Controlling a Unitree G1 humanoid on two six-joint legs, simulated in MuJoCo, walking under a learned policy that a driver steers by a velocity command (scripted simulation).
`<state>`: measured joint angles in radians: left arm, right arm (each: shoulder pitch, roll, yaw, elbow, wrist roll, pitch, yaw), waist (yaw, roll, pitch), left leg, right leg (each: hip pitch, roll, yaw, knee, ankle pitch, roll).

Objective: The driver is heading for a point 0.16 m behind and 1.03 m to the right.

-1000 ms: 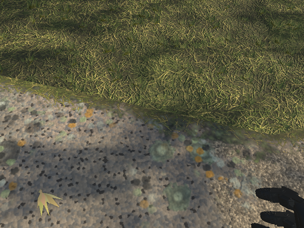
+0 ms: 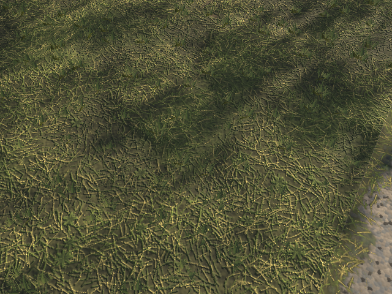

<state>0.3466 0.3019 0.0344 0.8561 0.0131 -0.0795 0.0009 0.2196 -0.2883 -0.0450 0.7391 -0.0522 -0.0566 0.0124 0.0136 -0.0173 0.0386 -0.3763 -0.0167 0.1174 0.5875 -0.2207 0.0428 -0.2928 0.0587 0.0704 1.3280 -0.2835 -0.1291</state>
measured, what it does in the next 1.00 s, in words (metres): walks ahead, turning right: right foot, then left foot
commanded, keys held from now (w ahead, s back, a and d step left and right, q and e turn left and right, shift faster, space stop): w+e+shift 0.12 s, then e+shift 0.26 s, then w+e+shift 0.62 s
